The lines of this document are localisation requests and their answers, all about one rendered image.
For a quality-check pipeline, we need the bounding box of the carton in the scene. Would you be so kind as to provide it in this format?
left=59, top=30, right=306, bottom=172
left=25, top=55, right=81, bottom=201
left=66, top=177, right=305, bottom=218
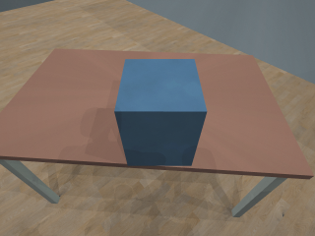
left=114, top=59, right=208, bottom=166

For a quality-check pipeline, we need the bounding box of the table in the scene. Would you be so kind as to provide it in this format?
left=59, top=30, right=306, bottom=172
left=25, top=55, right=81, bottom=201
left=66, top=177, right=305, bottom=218
left=0, top=48, right=314, bottom=217

